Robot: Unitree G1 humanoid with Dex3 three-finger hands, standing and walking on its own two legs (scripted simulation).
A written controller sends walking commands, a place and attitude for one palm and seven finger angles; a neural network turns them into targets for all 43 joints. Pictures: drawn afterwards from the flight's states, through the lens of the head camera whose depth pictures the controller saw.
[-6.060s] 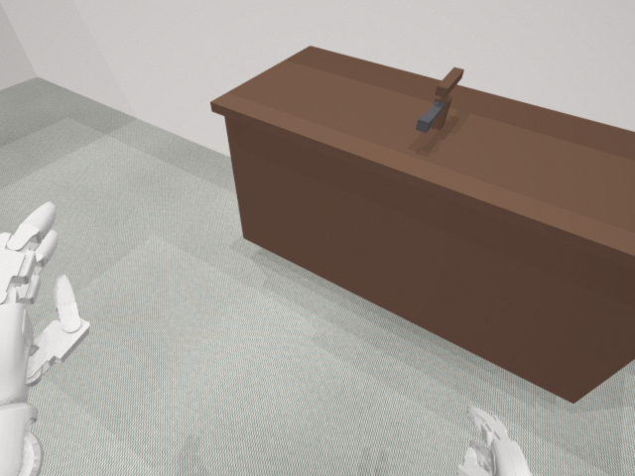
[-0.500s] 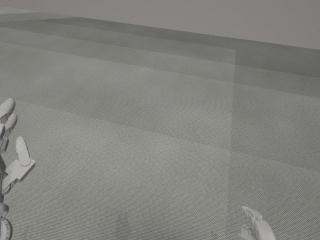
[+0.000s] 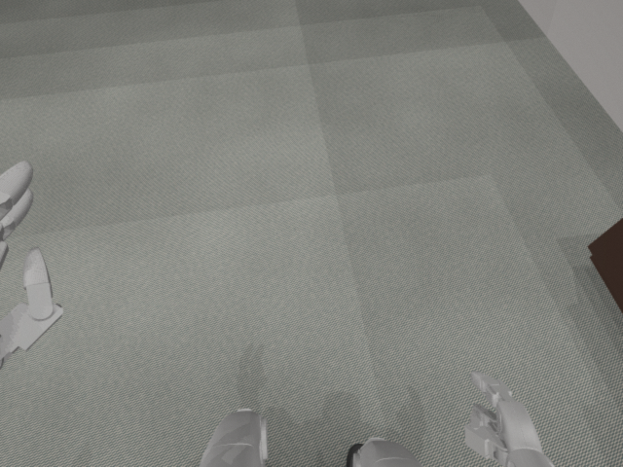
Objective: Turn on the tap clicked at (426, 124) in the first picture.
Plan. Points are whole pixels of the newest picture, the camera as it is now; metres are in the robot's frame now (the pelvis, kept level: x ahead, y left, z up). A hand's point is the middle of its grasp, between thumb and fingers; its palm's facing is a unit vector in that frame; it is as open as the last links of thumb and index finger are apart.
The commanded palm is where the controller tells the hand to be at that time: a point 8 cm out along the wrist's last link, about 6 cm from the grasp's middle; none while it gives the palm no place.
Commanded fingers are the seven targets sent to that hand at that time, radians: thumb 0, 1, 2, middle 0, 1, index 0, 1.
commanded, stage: turn to face it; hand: left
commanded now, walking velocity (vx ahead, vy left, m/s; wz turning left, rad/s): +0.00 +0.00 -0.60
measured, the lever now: out of the picture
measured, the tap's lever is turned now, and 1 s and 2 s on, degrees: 0 0 0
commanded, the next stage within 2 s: none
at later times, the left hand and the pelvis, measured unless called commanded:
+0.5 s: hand (102, 317) +0.22 +0.15 +0.20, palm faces +0.16 -0.91 -0.38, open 7.5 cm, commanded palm +0.18 +0.21 +0.18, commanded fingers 0.00 0.90 0.90 -0.20 -0.30 -0.20 -0.30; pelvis -0.06 +0.00 +0.00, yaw -18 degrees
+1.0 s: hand (312, 373) +0.18 +0.00 +0.20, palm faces -0.12 -0.84 -0.54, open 7.4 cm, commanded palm +0.16 +0.06 +0.18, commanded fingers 0.00 0.90 0.90 -0.20 -0.30 -0.20 -0.30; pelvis -0.13 -0.07 +0.01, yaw -35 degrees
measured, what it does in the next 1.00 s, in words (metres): walks backwards, turning right: left foot, then right foot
